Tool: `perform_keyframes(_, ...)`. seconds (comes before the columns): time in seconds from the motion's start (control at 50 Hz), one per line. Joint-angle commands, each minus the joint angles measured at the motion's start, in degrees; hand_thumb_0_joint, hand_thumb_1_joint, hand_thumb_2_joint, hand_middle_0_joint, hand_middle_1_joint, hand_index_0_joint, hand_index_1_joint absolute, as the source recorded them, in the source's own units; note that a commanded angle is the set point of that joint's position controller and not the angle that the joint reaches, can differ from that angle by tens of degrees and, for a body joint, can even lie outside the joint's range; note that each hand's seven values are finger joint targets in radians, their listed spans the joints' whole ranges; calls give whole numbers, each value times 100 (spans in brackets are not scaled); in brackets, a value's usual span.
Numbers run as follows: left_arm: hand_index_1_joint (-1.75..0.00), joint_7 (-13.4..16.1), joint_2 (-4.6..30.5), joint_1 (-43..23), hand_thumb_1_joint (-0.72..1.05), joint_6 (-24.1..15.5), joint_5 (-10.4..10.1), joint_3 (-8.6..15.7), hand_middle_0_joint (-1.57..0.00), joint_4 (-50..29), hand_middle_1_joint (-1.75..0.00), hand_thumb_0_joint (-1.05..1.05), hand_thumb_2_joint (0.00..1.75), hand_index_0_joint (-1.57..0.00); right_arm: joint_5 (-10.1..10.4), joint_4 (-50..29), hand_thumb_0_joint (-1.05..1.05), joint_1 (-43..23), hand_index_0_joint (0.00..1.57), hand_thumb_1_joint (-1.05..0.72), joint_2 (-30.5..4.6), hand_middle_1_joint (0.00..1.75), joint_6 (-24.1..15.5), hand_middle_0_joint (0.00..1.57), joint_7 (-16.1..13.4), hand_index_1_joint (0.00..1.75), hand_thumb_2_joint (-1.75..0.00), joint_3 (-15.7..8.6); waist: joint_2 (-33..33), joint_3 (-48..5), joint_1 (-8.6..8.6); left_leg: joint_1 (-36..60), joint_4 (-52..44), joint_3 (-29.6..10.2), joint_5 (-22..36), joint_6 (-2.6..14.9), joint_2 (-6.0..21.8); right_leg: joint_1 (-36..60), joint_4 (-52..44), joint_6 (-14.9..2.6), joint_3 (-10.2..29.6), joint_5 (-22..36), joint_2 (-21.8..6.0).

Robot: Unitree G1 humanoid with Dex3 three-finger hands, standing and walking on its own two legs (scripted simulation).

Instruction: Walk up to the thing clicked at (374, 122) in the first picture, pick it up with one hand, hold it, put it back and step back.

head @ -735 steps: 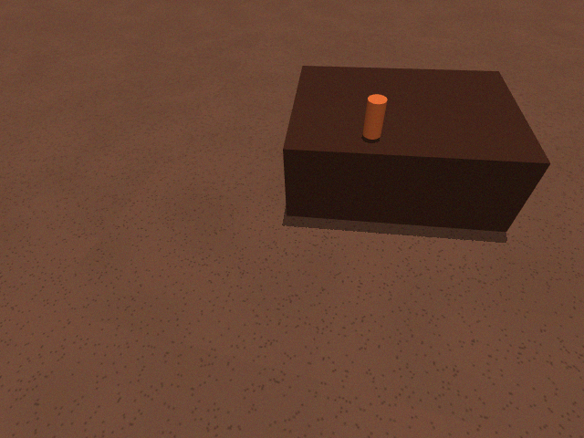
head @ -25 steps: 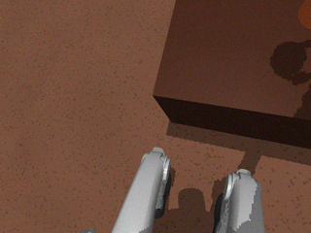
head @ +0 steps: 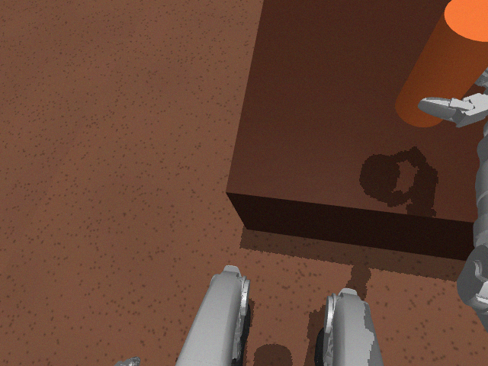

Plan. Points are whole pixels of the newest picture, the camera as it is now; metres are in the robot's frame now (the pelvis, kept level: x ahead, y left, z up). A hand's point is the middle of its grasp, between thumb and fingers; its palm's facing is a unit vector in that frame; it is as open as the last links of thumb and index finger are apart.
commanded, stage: lift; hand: right
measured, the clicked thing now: (445, 70) +0.54 -0.18 +0.07
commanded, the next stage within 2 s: hold in 1.30 s
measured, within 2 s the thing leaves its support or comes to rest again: neither
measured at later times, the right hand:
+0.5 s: hand out of the picture +0.44 -0.20 +0.15, palm faces +0.17 +0.99 -0.01, open 10.8 cm
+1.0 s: hand out of the picture +0.40 -0.19 +0.19, palm faces +0.17 +0.99 +0.01, open 10.8 cm
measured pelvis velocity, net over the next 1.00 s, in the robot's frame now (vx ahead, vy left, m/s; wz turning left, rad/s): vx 0.04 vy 0.00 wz -0.04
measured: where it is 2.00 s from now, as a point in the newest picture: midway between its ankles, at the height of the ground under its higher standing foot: (278, 365)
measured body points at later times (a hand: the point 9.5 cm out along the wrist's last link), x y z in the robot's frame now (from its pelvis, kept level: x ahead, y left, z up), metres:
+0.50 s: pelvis +0.02 +0.00 +0.11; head +0.12 -0.02 +0.55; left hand +0.12 +0.27 +0.00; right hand +0.43 -0.25 +0.16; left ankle +0.07 +0.14 -0.55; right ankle +0.03 -0.13 -0.55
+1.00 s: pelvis +0.04 +0.00 +0.14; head +0.10 -0.01 +0.59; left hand +0.15 +0.25 +0.03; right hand +0.39 -0.25 +0.19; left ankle +0.07 +0.14 -0.55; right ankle +0.03 -0.13 -0.55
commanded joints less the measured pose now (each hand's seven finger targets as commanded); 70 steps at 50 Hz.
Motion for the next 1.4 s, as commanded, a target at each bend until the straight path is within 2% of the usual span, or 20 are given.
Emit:
perform_keyframes(0.0,-28,135,1046,1007,89,-155,-26,464,-19,-243,-28,0,88,-19,248,-1878,0,-1715,143,4,-1130,158,-476,136,-34,158,-142,-68,-484,-3638,-111,3147,-1398,56,1618,285,-145,2374,-1595,-243,-122,1846,143)
perform_keyframes(0.04,-28,170,1080,939,89,-190,-19,533,-19,-285,-28,0,88,-19,257,-2246,0,-1604,141,6,-1159,156,-521,134,-87,156,-141,-37,-664,-3810,-233,3396,-1556,51,1783,299,-171,2806,-1806,-207,-127,2098,145)
perform_keyframes(0.1,-28,231,961,809,89,-272,-41,518,-19,-269,-28,0,89,-19,360,-2440,0,-1102,138,5,-581,153,-560,132,-184,153,-139,228,-554,-3306,-239,3520,-1896,76,1707,305,-174,3154,-2146,-193,-129,2025,140)
perform_keyframes(0.12,-28,250,981,762,88,-303,-31,545,-19,-288,-28,0,89,-19,351,-2736,0,-1117,137,5,-720,153,-608,131,-214,153,-140,189,-652,-3349,-313,3692,-1996,53,1761,304,-173,3296,-2258,-185,-152,2063,148)
perform_keyframes(0.16,-29,285,1012,669,87,-375,-45,599,-19,-296,-29,0,90,-19,372,-2820,0,-729,136,6,-501,152,-603,130,-256,152,-139,326,-624,-3124,-370,3799,-2208,85,1783,309,-190,3648,-2514,-152,-141,2135,136)
perform_keyframes(0.24,-30,315,928,689,86,-485,-5,621,-20,-89,-29,0,91,-19,420,-2597,0,-290,131,5,-33,147,-656,125,-245,147,-135,583,-515,-2459,-274,3909,-2531,123,1936,315,-214,3999,-2896,-120,-87,2373,112)
perform_keyframes(0.34,-30,297,901,492,86,-628,-11,638,-20,-91,-29,0,91,-19,468,-2528,0,233,130,6,313,146,-724,123,-122,146,-134,862,-294,-1940,-344,4319,-2988,116,1751,299,-198,4194,-3399,-128,-126,2084,127)
perform_keyframes(0.4,-30,278,850,327,87,-716,-22,617,-20,-162,-29,0,90,-19,547,-2741,0,555,129,6,294,145,-771,123,-99,145,-134,785,-204,-1879,-532,4730,-3265,55,1644,267,-173,4267,-3611,-148,-187,1905,148)
perform_keyframes(0.52,-29,274,757,196,88,-802,-21,591,-20,-119,-29,0,89,-20,622,-3198,0,857,130,4,358,145,-944,124,-162,145,-133,762,-149,-1829,-671,5168,-3539,13,1854,242,-155,4648,-3895,-146,-249,2074,186)
perform_keyframes(0.58,-29,316,806,183,89,-837,-12,647,-19,-123,-29,0,89,-20,605,-3483,0,824,130,4,274,145,-1051,123,-215,145,-132,727,-206,-1980,-673,5372,-3659,22,1966,234,-167,4968,-4038,-126,-251,2184,185)
perform_keyframes(0.62,-29,327,671,112,89,-857,-15,581,-19,-83,-29,0,88,-20,617,-3413,0,1075,130,4,604,145,-1076,124,-211,145,-132,952,3,-1708,-613,5463,-3755,29,1979,214,-163,4852,-4093,-152,-268,2130,196)
perform_keyframes(0.64,-29,339,728,90,90,-872,-24,595,-19,-94,-29,0,88,-20,631,-3492,0,1157,131,3,516,146,-1082,124,-244,146,-132,874,-68,-1766,-725,5558,-3801,3,2043,217,-153,5020,-4142,-143,-299,2205,199)
perform_keyframes(0.74,-28,364,700,113,89,-882,-21,602,-19,-14,-29,0,88,-20,632,-3423,0,1580,130,5,808,145,-1052,124,-149,145,-132,1114,47,-1733,-674,5664,-3870,87,2411,226,-178,5400,-4301,-96,-238,2774,170)
perform_keyframes(0.78,-28,375,706,131,89,-868,-21,607,-19,-3,-29,0,88,-20,640,-3457,0,1668,129,7,720,145,-1017,123,-121,145,-131,1023,49,-1733,-716,5791,-3931,79,2525,222,-163,5458,-4338,-100,-256,2901,178)
perform_keyframes(0.92,-28,366,588,-106,90,-887,-42,545,-19,-69,-29,0,87,-20,726,-3527,0,2056,130,1,854,144,-1004,124,-129,144,-131,1034,219,-1236,-872,6037,-4250,32,2127,190,-140,5332,-4585,-154,-341,2354,207)
perform_keyframes(0.94,-28,372,637,-121,90,-899,-43,581,-19,-73,-29,0,87,-20,731,-3577,0,1949,129,0,869,143,-1029,123,-103,143,-130,1076,167,-1185,-791,5921,-4230,57,2140,194,-153,5365,-4629,-132,-312,2396,194)
perform_keyframes(0.96,-28,364,593,-134,90,-889,-33,544,-19,-66,-29,0,88,-20,703,-3809,0,1903,130,1,753,144,-1064,124,-133,144,-131,1018,-14,-1260,-910,6001,-4225,49,2152,211,-143,5469,-4665,-111,-315,2449,196)
perform_keyframes(1.06,-28,402,573,-82,90,-873,-21,550,-19,-72,-29,0,87,-20,678,-3922,0,2036,129,1,882,143,-1056,123,-153,143,-129,1149,62,-1431,-833,6186,-4249,37,2621,198,-131,5729,-4659,-89,-330,2950,196)
perform_keyframes(1.2,-28,435,556,-291,90,-879,-28,529,-19,-109,-29,0,87,-20,720,-4131,0,2285,132,-7,885,144,-1042,126,-184,144,-131,1163,49,-1200,-938,6261,-4434,43,2288,181,-125,5755,-4823,-100,-335,2562,199)
perform_keyframes(1.38,-28,454,529,-346,90,-838,-37,528,-19,-144,-29,0,87,-20,746,-4223,0,2471,132,-7,1014,144,-966,126,-173,144,-131,1245,134,-1159,-895,6398,-4473,67,2575,168,-120,5906,-4892,-90,-325,2911,200)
